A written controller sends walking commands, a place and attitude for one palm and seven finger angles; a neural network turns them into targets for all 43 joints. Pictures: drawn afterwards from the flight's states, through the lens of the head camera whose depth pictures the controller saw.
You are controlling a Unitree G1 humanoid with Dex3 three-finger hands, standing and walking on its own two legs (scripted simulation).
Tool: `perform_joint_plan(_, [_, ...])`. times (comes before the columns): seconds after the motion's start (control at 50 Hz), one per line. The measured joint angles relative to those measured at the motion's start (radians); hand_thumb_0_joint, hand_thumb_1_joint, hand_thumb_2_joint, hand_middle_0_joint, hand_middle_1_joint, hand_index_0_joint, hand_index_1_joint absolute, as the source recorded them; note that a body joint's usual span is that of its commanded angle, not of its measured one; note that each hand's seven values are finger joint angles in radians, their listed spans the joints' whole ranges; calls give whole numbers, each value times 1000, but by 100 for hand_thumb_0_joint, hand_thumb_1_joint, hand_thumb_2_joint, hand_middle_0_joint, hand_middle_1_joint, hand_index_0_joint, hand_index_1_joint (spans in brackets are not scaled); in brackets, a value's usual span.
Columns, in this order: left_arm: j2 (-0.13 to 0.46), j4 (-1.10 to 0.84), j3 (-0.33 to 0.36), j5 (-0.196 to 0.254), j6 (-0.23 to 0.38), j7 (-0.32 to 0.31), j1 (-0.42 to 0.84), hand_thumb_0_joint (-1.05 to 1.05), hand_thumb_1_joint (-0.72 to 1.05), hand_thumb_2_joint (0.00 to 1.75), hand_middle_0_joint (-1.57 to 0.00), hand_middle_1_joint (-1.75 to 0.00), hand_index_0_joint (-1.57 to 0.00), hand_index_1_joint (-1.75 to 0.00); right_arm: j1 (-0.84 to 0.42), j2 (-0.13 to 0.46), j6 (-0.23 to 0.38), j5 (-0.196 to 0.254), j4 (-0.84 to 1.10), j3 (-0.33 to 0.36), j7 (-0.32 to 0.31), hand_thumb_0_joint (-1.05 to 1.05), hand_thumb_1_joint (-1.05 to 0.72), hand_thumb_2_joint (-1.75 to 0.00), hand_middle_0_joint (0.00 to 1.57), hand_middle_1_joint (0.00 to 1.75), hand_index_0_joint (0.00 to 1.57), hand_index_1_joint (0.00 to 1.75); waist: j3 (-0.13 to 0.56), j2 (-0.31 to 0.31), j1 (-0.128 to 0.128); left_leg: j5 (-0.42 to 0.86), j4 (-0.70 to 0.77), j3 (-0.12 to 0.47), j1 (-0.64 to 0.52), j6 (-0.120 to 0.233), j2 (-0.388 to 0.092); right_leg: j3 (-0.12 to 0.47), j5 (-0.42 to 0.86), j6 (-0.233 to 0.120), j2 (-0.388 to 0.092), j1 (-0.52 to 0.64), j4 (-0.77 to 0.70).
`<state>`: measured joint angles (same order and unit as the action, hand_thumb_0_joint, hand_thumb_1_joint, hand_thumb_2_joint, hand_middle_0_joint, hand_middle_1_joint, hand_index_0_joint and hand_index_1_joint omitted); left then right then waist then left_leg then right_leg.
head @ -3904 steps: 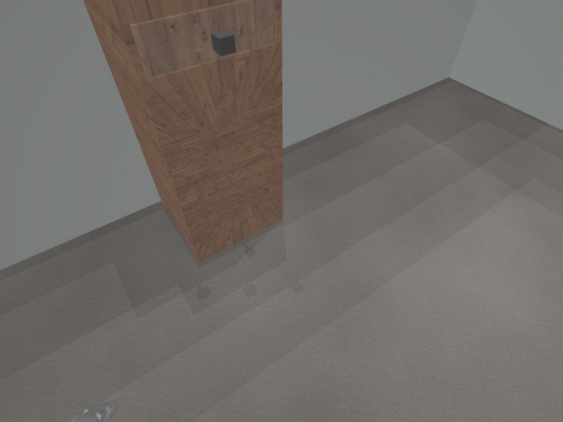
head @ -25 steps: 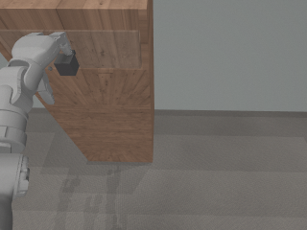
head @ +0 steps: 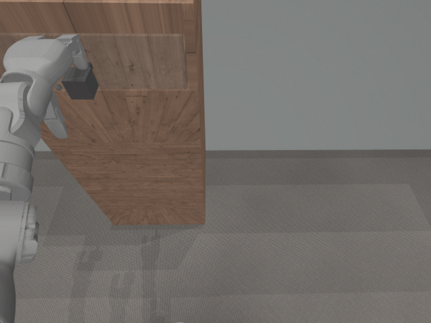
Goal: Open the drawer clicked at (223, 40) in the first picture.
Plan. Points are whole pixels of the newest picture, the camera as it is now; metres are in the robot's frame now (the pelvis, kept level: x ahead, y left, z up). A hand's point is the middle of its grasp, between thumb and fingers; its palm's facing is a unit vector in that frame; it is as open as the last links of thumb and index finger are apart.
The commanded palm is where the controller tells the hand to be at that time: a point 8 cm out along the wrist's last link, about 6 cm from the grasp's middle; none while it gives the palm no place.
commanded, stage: lower the fingers behind the handle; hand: left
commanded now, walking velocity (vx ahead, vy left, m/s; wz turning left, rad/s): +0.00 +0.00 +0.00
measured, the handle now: (83, 76) +0.55 +0.26 +0.14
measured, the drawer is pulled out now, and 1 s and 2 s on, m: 0.00 0.00 0.00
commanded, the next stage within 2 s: lift the fingers back up to retry in 0.30 s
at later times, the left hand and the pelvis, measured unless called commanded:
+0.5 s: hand (57, 88) +0.48 +0.28 +0.16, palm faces -0.01 -0.02 -1.00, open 13.7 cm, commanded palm +0.46 +0.29 +0.20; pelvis +0.00 +0.00 +0.00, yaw -1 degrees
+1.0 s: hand (39, 67) +0.48 +0.29 +0.21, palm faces +0.01 +0.00 -1.00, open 13.9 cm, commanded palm +0.46 +0.29 +0.26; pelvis +0.02 +0.01 +0.01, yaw +1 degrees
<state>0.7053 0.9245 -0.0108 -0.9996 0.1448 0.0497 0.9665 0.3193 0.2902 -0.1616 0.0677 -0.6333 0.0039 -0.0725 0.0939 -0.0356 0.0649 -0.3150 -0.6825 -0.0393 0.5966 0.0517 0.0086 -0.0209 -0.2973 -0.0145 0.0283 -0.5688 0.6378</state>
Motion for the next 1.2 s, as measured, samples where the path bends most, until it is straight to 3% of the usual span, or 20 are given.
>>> perform_joint_plan(0.36, [23, -5, 31, 12, 5, 23, -24, 0, -49, 30, -32, -120, -30, -137, 37, -8, -2, 4, -2, -5, -2, 0, -91, -89, 20, 30, 20, 30, 9, -7, 11, -7, -14, -12, 11, 1, -8, 12, 0, 1, 8, -15, 11])
perform_joint_plan(0.54, [13, -33, 27, 2, 12, 20, -40, 0, -49, 30, -32, -120, -29, -134, 24, -9, 1, 1, 3, 0, -1, 0, -91, -89, 20, 30, 20, 30, 5, -14, 2, -7, -9, -10, 3, 4, -4, 11, 0, 4, 4, -5, 4])
perform_joint_plan(0.84, [16, -128, 44, 31, 12, 85, -111, 0, -49, 30, -32, -120, -32, -122, -4, -13, 6, -6, -5, 10, -6, 0, -91, -89, 20, 30, 20, 30, -6, -29, -18, -3, 54, -2, -89, 10, 9, 5, 3, 11, -6, 95, -65])
perform_joint_plan(0.98, [-3, -199, -19, 69, -25, 116, -74, 0, -49, 30, -32, -120, -32, -120, -25, -8, 2, 0, -22, 14, 9, 0, -91, -89, 20, 30, 20, 30, -12, -32, -41, 2, 78, 18, -126, 11, 22, -13, 1, 13, -18, 141, -92])
perform_joint_plan(1.2, [-9, -160, -28, 65, -71, 181, -50, 0, -49, 30, -31, -120, -32, -120, -77, -7, -13, 1, 6, -9, 15, 0, -91, -89, 20, 30, 20, 30, -20, -38, -39, 15, 114, 14, -155, 10, 24, -8, 8, 12, -20, 162, -116])
